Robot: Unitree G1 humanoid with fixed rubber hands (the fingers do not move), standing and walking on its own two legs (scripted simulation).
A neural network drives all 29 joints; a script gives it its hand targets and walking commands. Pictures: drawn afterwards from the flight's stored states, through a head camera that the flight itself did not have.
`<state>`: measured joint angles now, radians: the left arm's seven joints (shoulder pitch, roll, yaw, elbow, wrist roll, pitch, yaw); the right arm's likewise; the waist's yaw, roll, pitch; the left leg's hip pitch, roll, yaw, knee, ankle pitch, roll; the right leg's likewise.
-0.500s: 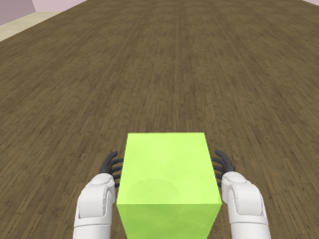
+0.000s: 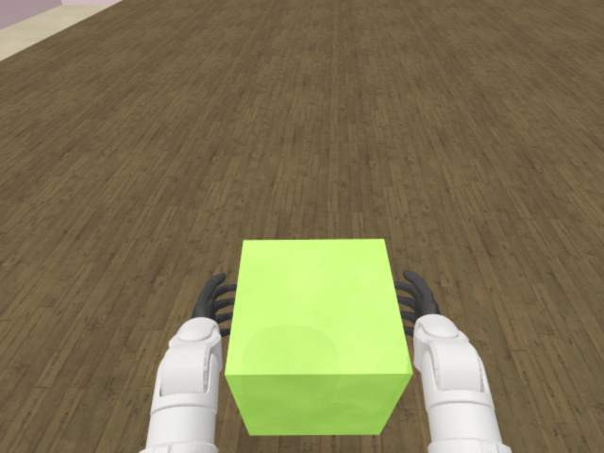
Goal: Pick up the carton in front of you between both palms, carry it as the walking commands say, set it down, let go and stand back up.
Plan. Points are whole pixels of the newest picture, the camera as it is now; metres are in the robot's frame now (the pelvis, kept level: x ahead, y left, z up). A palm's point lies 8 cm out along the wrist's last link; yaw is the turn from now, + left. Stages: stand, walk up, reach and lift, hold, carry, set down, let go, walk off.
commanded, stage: carry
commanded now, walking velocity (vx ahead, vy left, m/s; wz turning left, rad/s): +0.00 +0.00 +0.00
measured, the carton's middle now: (314, 341) +0.32 +0.00 -0.03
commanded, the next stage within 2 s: hold in 0.04 s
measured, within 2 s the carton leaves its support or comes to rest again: neither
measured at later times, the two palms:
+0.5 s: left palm (196, 350) +0.26 +0.15 +0.05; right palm (430, 344) +0.26 -0.15 +0.05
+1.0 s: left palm (197, 334) +0.28 +0.16 +0.05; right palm (420, 319) +0.30 -0.14 +0.05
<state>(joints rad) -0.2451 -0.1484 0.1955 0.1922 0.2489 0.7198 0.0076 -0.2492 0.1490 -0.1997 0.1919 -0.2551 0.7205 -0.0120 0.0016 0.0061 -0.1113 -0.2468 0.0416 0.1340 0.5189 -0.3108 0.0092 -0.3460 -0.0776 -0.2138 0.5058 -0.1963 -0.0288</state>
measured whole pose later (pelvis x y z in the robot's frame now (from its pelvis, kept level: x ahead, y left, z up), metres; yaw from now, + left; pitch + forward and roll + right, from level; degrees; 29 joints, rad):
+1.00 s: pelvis -0.02 -0.01 +0.00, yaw +4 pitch -9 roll +0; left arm -0.42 -0.20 0.40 0.42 0.37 0.63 -0.05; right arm -0.41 0.20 -0.38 0.36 -0.37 0.67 0.02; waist -0.01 0.04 0.07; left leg -0.05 0.01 -0.03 0.46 -0.27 0.00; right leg -0.11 0.01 -0.08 0.42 -0.16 -0.03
